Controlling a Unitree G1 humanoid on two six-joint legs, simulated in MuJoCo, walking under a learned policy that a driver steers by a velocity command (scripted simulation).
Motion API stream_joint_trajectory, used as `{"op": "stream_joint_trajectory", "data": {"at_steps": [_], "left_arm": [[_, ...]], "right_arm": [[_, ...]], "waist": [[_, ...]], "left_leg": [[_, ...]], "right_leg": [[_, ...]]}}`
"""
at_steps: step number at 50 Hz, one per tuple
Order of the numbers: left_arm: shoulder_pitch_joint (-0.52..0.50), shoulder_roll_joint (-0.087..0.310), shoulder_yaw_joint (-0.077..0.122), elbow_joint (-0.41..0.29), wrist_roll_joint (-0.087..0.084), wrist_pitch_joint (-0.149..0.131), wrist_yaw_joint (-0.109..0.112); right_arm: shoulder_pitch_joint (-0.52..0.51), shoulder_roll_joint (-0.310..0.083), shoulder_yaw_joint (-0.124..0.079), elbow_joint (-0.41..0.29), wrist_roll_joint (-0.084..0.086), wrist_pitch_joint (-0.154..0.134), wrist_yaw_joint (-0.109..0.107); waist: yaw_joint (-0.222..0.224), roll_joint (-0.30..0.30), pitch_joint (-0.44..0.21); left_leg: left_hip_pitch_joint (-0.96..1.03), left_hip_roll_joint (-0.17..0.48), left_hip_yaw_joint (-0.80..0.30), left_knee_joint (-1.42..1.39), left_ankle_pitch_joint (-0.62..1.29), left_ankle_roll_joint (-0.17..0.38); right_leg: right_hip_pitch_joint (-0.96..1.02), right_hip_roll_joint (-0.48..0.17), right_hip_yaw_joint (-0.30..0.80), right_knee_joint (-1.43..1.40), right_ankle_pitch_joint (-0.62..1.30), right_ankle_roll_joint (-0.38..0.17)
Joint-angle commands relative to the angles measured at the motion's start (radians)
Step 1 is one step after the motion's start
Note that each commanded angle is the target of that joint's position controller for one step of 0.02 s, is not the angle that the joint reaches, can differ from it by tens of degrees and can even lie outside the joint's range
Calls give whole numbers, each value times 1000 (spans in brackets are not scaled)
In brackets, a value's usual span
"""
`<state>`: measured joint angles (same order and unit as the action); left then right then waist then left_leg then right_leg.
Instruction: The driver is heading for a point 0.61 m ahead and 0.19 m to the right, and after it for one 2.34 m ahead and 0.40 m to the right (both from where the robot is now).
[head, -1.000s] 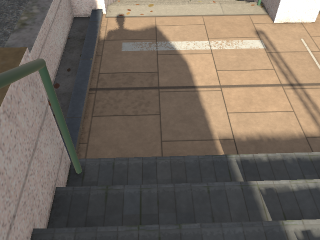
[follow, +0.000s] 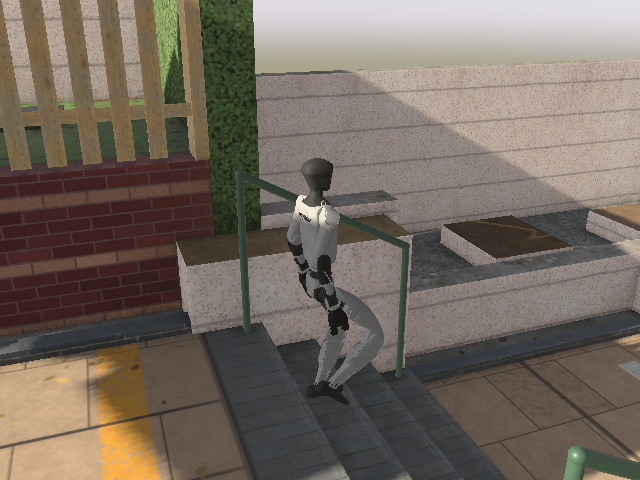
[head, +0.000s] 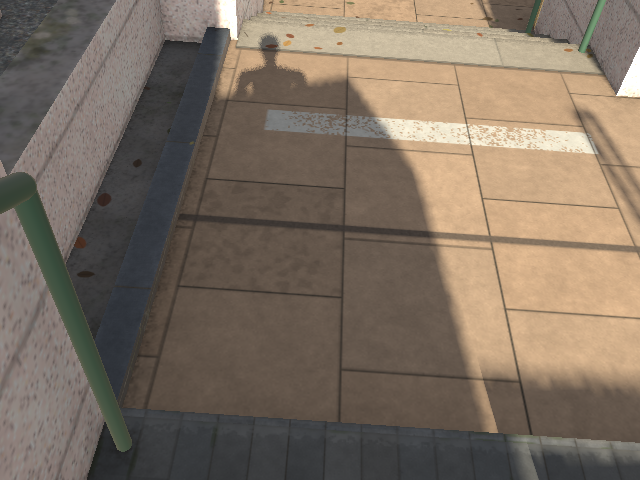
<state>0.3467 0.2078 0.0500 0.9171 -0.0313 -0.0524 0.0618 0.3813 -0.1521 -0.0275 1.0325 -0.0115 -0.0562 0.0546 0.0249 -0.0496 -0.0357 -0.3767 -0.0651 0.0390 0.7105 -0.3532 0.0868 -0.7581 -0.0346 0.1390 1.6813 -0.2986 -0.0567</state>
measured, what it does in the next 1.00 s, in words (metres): goes down, turning right: right foot 0.18 m lower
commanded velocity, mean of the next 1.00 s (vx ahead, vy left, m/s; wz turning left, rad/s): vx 0.50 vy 0.00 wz -0.35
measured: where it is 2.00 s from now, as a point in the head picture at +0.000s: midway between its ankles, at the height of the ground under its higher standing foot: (436, 372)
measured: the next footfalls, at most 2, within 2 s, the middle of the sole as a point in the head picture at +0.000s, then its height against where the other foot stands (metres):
right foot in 0.48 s outside the picture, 0.18 m lower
left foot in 1.04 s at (342, 464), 0.18 m lower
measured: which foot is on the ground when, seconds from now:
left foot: down 0.00-0.48, up 0.50-1.00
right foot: up 0.00-0.46, down 0.48-1.00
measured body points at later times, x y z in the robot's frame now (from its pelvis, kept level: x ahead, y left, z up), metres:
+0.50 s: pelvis +0.25 -0.08 -0.15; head +0.27 -0.10 +0.30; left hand +0.46 +0.12 -0.26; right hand +0.12 -0.30 -0.31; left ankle +0.06 +0.07 -0.64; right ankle +0.34 -0.18 -0.89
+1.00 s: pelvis +0.53 -0.13 -0.27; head +0.52 -0.14 +0.18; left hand +0.63 +0.10 -0.40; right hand +0.57 -0.42 -0.37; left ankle +0.70 -0.06 -0.99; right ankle +0.34 -0.18 -0.89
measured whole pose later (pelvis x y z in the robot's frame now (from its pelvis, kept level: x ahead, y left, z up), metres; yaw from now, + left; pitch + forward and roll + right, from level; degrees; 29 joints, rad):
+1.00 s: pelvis +0.53 -0.13 -0.27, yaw -24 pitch +2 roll -3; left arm 0.42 0.19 0.03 0.87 -0.02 -0.02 0.07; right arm 0.21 -0.25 -0.07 0.72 0.00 -0.08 0.05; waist 0.05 0.08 -0.07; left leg -0.50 0.04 -0.13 0.49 0.35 0.02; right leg -0.29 0.22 0.14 1.16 -0.88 -0.09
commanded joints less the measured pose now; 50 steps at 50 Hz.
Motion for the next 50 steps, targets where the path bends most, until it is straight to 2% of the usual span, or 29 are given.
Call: {"op": "stream_joint_trajectory", "data": {"at_steps": [1, 3, 4, 5, 7, 8, 9, 12, 17, 20, 22, 23, 24, 25, 26, 27, 28, 29, 30, 31, 33, 34, 35, 37, 38, 40, 45, 48, 50], "left_arm": [[95, 72, 28, -41, 43, -1, -2], [47, 43, 22, -72, 41, 8, -13], [83, 48, 23, -57, 23, 10, -28], [62, 48, 25, -61, 18, 13, -33], [-54, 74, 38, -89, 9, 7, -52], [-105, 86, 42, -108, 0, 4, -65], [-119, 77, 41, -124, 19, 9, -76], [-169, 32, 25, -141, 30, 12, -95], [-322, 15, -4, -218, 17, 3, -114], [-365, 22, -14, -240, -8, 4, -142], [-132, 86, 17, -148, -17, 19, -127], [132, 137, 50, -67, -13, 24, -124], [333, 214, 67, 17, 15, 33, -121], [229, 193, 34, 4, 24, 31, -122], [211, 210, 44, -48, -1, 48, -118], [195, 201, 46, -49, -9, 59, -109], [92, 209, 49, -56, 12, 56, -104], [-47, 165, 25, -116, 37, 35, -107], [-115, 131, 15, -132, 51, 5, -109], [-135, 103, 3, -134, 35, -10, -97], [-95, 116, 12, -120, 26, -13, -57], [-56, 125, 22, -103, 34, -1, -41], [-17, 152, 30, -87, 57, 3, -38], [62, 97, 24, -53, 9, -9, -28], [78, 66, 14, -50, -4, -12, -17], [67, 39, 3, -43, -13, -7, -4], [104, 79, 3, -69, 15, 9, 2], [127, 96, 3, -65, 6, 25, 21], [91, 114, 7, -65, 9, 39, 23]], "right_arm": [[-51, -128, -11, -73, 3, -51, -36], [56, -158, -20, -16, -4, -37, -64], [89, -179, -24, -9, -20, -38, -65], [113, -187, -32, -4, -12, -41, -67], [186, -105, -16, 36, 25, -48, -71], [165, -95, -13, 25, 6, -47, -76], [129, -97, -9, 11, 8, -44, -91], [117, -101, -4, 6, 10, -37, -109], [224, -114, -10, 2, 6, -11, -117], [166, -168, -27, -18, 20, 9, -110], [115, -194, -34, -8, 24, 11, -94], [46, -189, -34, 7, 26, -2, -90], [20, -147, -29, 11, 10, -28, -85], [232, -54, -5, -23, -1, -42, -71], [197, -154, -14, -95, 11, -61, -64], [68, -174, -16, -172, 38, -53, -75], [-44, -128, -10, -214, 65, -43, -99], [-55, -162, -19, -222, 59, -23, -125], [-46, -146, -23, -215, 34, -14, -138], [-47, -138, -32, -220, 4, -3, -143], [-66, -151, -47, -267, -30, -8, -139], [-43, -144, -48, -266, -30, -5, -128], [49, -158, -52, -222, -10, -9, -106], [-84, -196, -69, -269, 9, -13, -83], [-122, -178, -67, -280, -9, -13, -73], [-173, -122, -54, -301, -31, -19, -55], [-301, -135, -46, -395, -14, -32, -20], [-324, -120, -36, -414, 10, -45, 8], [-236, -136, -49, -390, 18, -55, 14]], "waist": [[63, 155, 114], [45, 148, 49], [51, 133, 10], [36, 98, 23], [-16, 107, 70], [-32, 126, 98], [-16, 135, 111], [-40, 123, 123], [-165, 66, 187], [-162, 129, 176], [-47, 101, 97], [89, 99, 19], [174, -134, -34], [12, -319, -169], [62, -301, -316], [83, -164, -319], [36, 10, -136], [-34, 150, -47], [-67, 137, 22], [-103, 141, 88], [-99, 9, 39], [-103, -26, -33], [-112, -28, -94], [-58, -13, -23], [-44, 28, 14], [-29, -23, 29], [28, -10, 90], [72, -8, 129], [35, -53, 106]], "left_leg": [[-88, 270, -363, -347, 274, 144], [13, 308, -380, -317, 441, 171], [41, 318, -376, -282, 465, 164], [78, 330, -359, -287, 435, 150], [212, 283, -311, -200, 229, 68], [212, 271, -270, -214, 289, 33], [90, 221, -163, -200, 223, 18], [-31, 215, -104, -127, 53, 34], [207, 282, -126, 122, 104, 52], [114, 290, -97, 195, 221, 60], [106, 291, -46, 430, 474, 50], [-9, 284, -54, 692, 509, 28], [-167, 86, 84, 1266, -18, -64], [-538, 70, -26, 1464, -538, -94], [-588, 93, -106, 1435, -520, -130], [-611, 108, -100, 1281, -403, -130], [-690, 133, -85, 1221, -259, -108], [-609, 161, -115, 1008, -53, -89], [-567, 179, -173, 918, 47, -86], [-496, 185, -169, 733, 126, -123], [-386, 181, -163, 471, 178, -153], [-355, 174, -156, 463, 246, -159], [-308, 158, -148, 522, 378, -150], [-461, 173, -215, 319, 567, -106], [-422, 155, -201, 164, 695, -92], [-242, 123, -171, 28, 909, -83], [-291, 99, -174, -90, 752, -85], [-307, 131, -195, -257, 718, -65], [-151, 144, -174, -275, 615, -36]], "right_leg": [[-101, -101, 9, -384, 236, 41], [-115, -112, 15, -448, 258, 64], [-102, -93, 25, -426, 330, 57], [-143, -85, 41, -440, 333, 48], [-279, -43, 151, -656, 533, -10], [-291, -23, 155, -702, 575, -43], [-158, 0, 110, -853, 733, -38], [26, 31, 37, -916, 917, -32], [-145, 6, 14, -1103, 801, 13], [96, -15, -108, -1154, 649, 9], [374, 17, -182, -1212, 552, -39], [690, -6, -131, -1249, 592, -96], [913, -51, -108, -1237, 949, -165], [1218, -139, 68, -897, 1112, -240], [1238, -219, 249, -967, 844, -352], [1119, -258, 389, -1203, 307, -366], [906, -284, 506, -1317, -13, -343], [662, -283, 535, -1355, -162, -308], [496, -264, 564, -1312, -78, -293], [325, -185, 424, -1297, 95, -267], [302, -87, 324, -1280, 280, -254], [351, -84, 288, -1224, 450, -262], [376, -95, 274, -1183, 551, -263], [480, -53, 260, -1116, 339, -215], [416, -6, 225, -1109, 208, -203], [298, 44, 191, -1069, -13, -183], [355, 36, 293, -888, -81, -216], [465, 34, 337, -754, -53, -206], [443, 21, 359, -667, 113, -199]]}}
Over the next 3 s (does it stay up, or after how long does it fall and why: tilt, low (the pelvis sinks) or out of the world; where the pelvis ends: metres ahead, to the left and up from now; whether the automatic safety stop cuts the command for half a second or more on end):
stays up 1.65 -0.47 -0.50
